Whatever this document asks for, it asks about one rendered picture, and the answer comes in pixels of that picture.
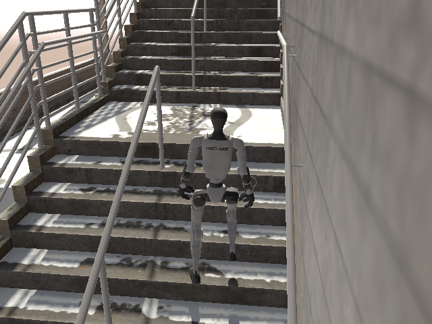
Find stairs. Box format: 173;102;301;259
0;139;288;324
109;0;281;106

